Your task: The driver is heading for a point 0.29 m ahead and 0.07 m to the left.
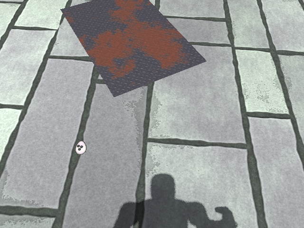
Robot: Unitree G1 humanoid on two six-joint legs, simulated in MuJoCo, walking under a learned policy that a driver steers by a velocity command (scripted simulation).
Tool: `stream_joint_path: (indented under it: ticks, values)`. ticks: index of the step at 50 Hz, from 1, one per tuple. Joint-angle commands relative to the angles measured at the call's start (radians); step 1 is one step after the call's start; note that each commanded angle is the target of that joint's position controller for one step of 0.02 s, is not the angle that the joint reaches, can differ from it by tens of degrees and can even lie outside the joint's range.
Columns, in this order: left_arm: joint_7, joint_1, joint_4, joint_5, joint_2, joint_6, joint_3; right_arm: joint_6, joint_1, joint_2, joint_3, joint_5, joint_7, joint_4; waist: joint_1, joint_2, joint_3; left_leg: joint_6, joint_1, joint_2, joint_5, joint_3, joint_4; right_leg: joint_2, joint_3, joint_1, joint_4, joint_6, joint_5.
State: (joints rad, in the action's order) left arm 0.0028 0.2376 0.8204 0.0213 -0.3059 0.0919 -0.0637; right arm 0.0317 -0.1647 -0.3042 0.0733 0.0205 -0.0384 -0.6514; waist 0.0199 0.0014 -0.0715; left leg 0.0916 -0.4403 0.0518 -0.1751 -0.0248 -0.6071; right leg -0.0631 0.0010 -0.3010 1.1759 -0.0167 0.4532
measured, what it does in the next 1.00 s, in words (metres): walks ahead: right foot, then left foot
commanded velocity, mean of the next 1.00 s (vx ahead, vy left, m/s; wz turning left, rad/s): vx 0.17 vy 0.00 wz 0.20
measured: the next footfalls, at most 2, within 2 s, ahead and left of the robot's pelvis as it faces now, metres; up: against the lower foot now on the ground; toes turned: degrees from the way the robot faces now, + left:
right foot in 0.36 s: +0.38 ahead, -0.11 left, +0.00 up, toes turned +10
left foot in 0.64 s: +0.27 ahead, +0.13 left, +0.00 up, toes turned +7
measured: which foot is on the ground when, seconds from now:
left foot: down 0.00-0.38, up 0.40-0.62, down 0.64-1.00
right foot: up 0.00-0.34, down 0.36-1.00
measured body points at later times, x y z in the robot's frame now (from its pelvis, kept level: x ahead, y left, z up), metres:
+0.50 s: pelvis +0.23 -0.03 +0.00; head +0.26 -0.03 +0.45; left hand +0.37 +0.24 -0.09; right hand +0.36 -0.29 -0.12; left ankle +0.12 +0.08 -0.67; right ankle +0.34 -0.11 -0.72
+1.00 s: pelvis +0.29 +0.00 +0.01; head +0.30 +0.01 +0.46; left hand +0.36 +0.28 -0.12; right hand +0.41 -0.24 -0.12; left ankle +0.23 +0.12 -0.72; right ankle +0.34 -0.11 -0.72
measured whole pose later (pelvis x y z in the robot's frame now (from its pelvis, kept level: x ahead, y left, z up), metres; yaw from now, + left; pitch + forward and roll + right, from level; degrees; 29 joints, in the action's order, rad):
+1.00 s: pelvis +0.29 +0.00 +0.01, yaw +9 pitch -1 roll +0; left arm -0.01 0.12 0.94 0.00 -0.24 0.00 -0.03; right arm 0.01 -0.25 -0.22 0.03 -0.01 0.03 -0.88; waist 0.00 0.00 -0.03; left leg -0.01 -0.16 0.00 -0.35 0.04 -0.54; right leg 0.00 -0.01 -0.28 0.52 -0.01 0.22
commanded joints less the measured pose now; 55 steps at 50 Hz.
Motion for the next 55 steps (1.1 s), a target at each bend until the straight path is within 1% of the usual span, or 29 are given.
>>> stream_joint_path:
  ticks: [1,2,4,7,10,12,14,16,17,18,19,20,21,22,23,24,25,26,28,31,32,33,34,35,36,37,40,44,55]
  values:
    - [-0.008,-0.056,-0.109,-0.024,-0.132,0.045,-0.026,0.024,-0.088,-0.126,0.035,-0.012,0.011,0.047,-0.034,0.029,0.14,0.2,0.406,-0.262,0.065,0.456,0.342,-0.058,-0.086,-0.399,-0.004,0.015,-0.122]
    - [-0.006,-0.041,-0.108,-0.027,-0.133,0.033,-0.029,0.025,-0.066,-0.121,0.032,-0.021,0.015,0.06,-0.011,0.059,0.132,0.203,0.335,-0.246,0.132,0.431,0.36,-0.064,-0.089,-0.342,-0.033,0.005,-0.143]
    - [-0.005,-0.034,-0.105,-0.035,-0.108,0.015,-0.025,0.03,-0.066,-0.124,0.033,-0.015,0.024,0.056,0.001,0.049,0.127,0.206,0.266,-0.221,0.229,0.365,0.378,-0.055,-0.071,-0.306,-0.113,-0.023,-0.179]
    - [-0.006,-0.119,-0.127,-0.041,-0.068,0.002,-0.011,0.029,-0.096,-0.146,0.038,-0.015,0.046,0.033,-0.017,0.045,0.084,0.173,0.216,-0.181,0.422,0.26,0.365,-0.023,-0.045,-0.305,-0.311,-0.056,-0.332]
    - [0.008,-0.2,-0.14,-0.037,-0.035,0.009,0.005,0.014,-0.14,-0.14,0.037,-0.011,0.06,0.002,-0.061,0.078,0.102,0.108,0.187,-0.131,0.482,0.18,0.318,0.034,-0.016,-0.188,-0.522,-0.05,-0.547]
    - [0.019,-0.232,-0.148,-0.029,-0.044,0.012,0.004,0.007,-0.17,-0.135,0.033,-0.01,0.063,-0.021,-0.079,0.091,0.107,0.094,0.216,-0.151,0.428,0.209,0.301,0.052,-0.025,-0.156,-0.586,-0.036,-0.618]
    - [0.026,-0.241,-0.153,-0.033,-0.064,0.015,-0.003,0.003,-0.177,-0.122,0.029,-0.011,0.065,-0.036,-0.078,0.095,0.104,0.086,0.285,-0.179,0.415,0.251,0.249,0.054,-0.048,-0.166,-0.641,-0.011,-0.58]
    - [0.03,-0.206,-0.145,-0.042,-0.09,0.021,-0.013,0.0,-0.164,-0.114,0.026,-0.016,0.067,-0.044,-0.055,0.105,0.112,0.074,0.342,-0.202,0.432,0.295,0.172,0.053,-0.056,-0.141,-0.679,0.022,-0.519]
    - [0.03,-0.158,-0.129,-0.047,-0.092,0.026,-0.017,-0.002,-0.142,-0.104,0.023,-0.015,0.068,-0.044,-0.024,0.101,0.123,0.058,0.349,-0.184,0.449,0.294,0.113,0.058,-0.042,-0.081,-0.732,0.042,-0.55]
    - [0.025,-0.112,-0.117,-0.059,-0.113,0.033,-0.022,-0.001,-0.142,-0.086,0.017,-0.019,0.067,-0.04,-0.004,0.069,0.158,0.023,0.329,-0.127,0.444,0.273,0.02,0.029,-0.049,0.038,-0.772,0.067,-0.759]
    - [0.02,-0.075,-0.126,-0.079,-0.168,0.036,-0.029,0.006,-0.212,-0.049,0.003,-0.035,0.063,-0.028,-0.03,-0.053,0.272,-0.026,0.198,-0.051,0.21,0.251,-0.156,-0.124,-0.18,0.289,-0.682,0.147,-1.135]
    - [0.017,-0.02,-0.108,-0.078,-0.125,0.018,-0.019,0.004,-0.34,-0.025,-0.011,-0.019,0.064,-0.063,-0.027,-0.228,0.409,-0.099,0.032,0.03,-0.337,0.199,-0.405,-0.303,-0.398,0.501,-0.673,0.325,-1.247]
    - [0.024,0.005,-0.091,-0.039,-0.055,0.004,0.0,-0.009,-0.327,-0.094,0.0,-0.017,0.061,-0.072,-0.012,-0.195,0.425,-0.128,-0.019,0.007,-0.543,0.221,-0.499,-0.33,-0.5,0.475,-0.718,0.349,-1.033]
    - [0.028,-0.038,-0.093,-0.024,-0.049,-0.007,0.007,-0.029,-0.251,-0.129,0.013,-0.01,0.064,-0.062,-0.005,-0.121,0.329,-0.149,-0.058,-0.021,-0.507,0.223,-0.55,-0.292,-0.471,0.385,-0.755,0.311,-0.81]
    - [0.028,-0.089,-0.098,-0.027,-0.045,-0.02,0.012,-0.05,-0.196,-0.123,0.015,-0.008,0.07,-0.059,-0.013,-0.082,0.26,-0.163,-0.073,-0.042,-0.466,0.194,-0.543,-0.256,-0.428,0.292,-0.798,0.276,-0.623]
    - [0.028,-0.15,-0.103,-0.032,-0.041,-0.03,0.018,-0.071,-0.171,-0.112,0.016,-0.013,0.074,-0.053,-0.033,-0.079,0.192,-0.169,-0.054,-0.073,-0.429,0.174,-0.472,-0.229,-0.389,0.179,-0.843,0.248,-0.466]
    - [0.025,-0.19,-0.104,-0.039,-0.047,-0.04,0.017,-0.085,-0.163,-0.092,0.013,-0.014,0.077,-0.054,-0.051,-0.115,0.152,-0.17,0.002,-0.093,-0.396,0.152,-0.363,-0.186,-0.342,0.088,-0.884,0.217,-0.347]
    - [0.023,-0.216,-0.102,-0.045,-0.058,-0.05,0.012,-0.09,-0.171,-0.064,0.005,-0.014,0.079,-0.065,-0.058,-0.146,0.127,-0.171,0.075,-0.085,-0.372,0.116,-0.265,-0.142,-0.282,0.015,-0.908,0.197,-0.307]
    - [0.014,-0.209,-0.09,-0.047,-0.068,-0.059,0.007,-0.082,-0.187,-0.035,-0.003,-0.023,0.08,-0.093,-0.053,-0.161,0.153,-0.159,0.183,-0.075,-0.271,0.084,-0.124,-0.114,-0.224,-0.009,-0.908,0.197,-0.313]
    - [0.006,-0.202,-0.069,-0.026,-0.057,-0.064,0.013,-0.074,-0.201,-0.027,-0.002,-0.033,0.071,-0.13,-0.07,-0.122,0.177,-0.121,0.33,-0.062,-0.018,0.049,0.096,-0.092,-0.18,-0.044,-0.889,0.167,-0.152]
    - [0.007,-0.18,-0.055,-0.028,-0.034,-0.063,0.022,-0.072,-0.173,-0.036,-0.003,-0.047,0.07,-0.119,-0.062,-0.097,0.161,-0.101,0.356,-0.087,0.02,0.079,0.133,-0.072,-0.171,-0.078,-0.891,0.122,-0.044]
    - [0.009,-0.169,-0.045,-0.036,-0.027,-0.062,0.027,-0.071,-0.138,-0.066,-0.002,-0.053,0.073,-0.097,-0.044,-0.058,0.127,-0.072,0.336,-0.146,-0.007,0.143,0.175,-0.045,-0.15,-0.101,-0.866,0.078,0.032]
    - [0.01,-0.155,-0.049,-0.038,-0.037,-0.063,0.02,-0.068,-0.118,-0.118,0.013,-0.042,0.074,-0.115,0.0,0.051,0.076,-0.044,0.195,-0.133,-0.196,0.144,0.167,0.018,-0.08,-0.048,-0.848,0.045,0.002]
    - [0.007,-0.177,-0.044,-0.043,-0.042,-0.063,0.021,-0.058,-0.098,-0.077,0.005,-0.04,0.072,-0.113,-0.017,0.054,0.057,-0.047,0.126,-0.119,-0.269,0.138,0.195,0.026,-0.068,0.019,-0.799,0.032,-0.064]
    - [0.005,-0.175,-0.04,-0.039,-0.035,-0.062,0.021,-0.047,-0.091,-0.051,-0.004,-0.046,0.073,-0.119,-0.011,0.061,0.056,-0.062,0.107,-0.12,-0.249,0.138,0.211,0.025,-0.065,0.047,-0.777,0.039,-0.114]
    - [0.0,-0.162,-0.027,-0.035,-0.027,-0.064,0.023,-0.037,-0.084,-0.05,-0.004,-0.046,0.073,-0.122,-0.006,0.064,0.056,-0.075,0.111,-0.116,-0.191,0.135,0.211,0.021,-0.066,0.06,-0.762,0.049,-0.159]
    - [-0.004,-0.133,0.004,-0.034,-0.023,-0.065,0.023,-0.013,-0.107,-0.048,-0.006,-0.034,0.072,-0.143,-0.009,0.053,0.082,-0.084,0.158,-0.114,-0.039,0.129,0.181,0.031,-0.049,0.082,-0.723,0.055,-0.311]
    - [-0.006,-0.137,0.039,-0.027,-0.028,-0.071,0.02,-0.012,-0.124,-0.048,-0.008,-0.029,0.072,-0.168,-0.017,0.025,0.097,-0.083,0.186,-0.105,0.059,0.116,0.162,0.029,-0.047,0.114,-0.7,0.052,-0.435]
    - [-0.026,-0.148,0.138,-0.02,-0.045,-0.097,0.011,-0.014,-0.115,-0.033,-0.017,-0.026,0.071,-0.245,-0.015,0.005,0.092,-0.08,0.222,-0.09,0.144,0.092,0.179,0.027,-0.049,0.158,-0.697,0.043,-0.499]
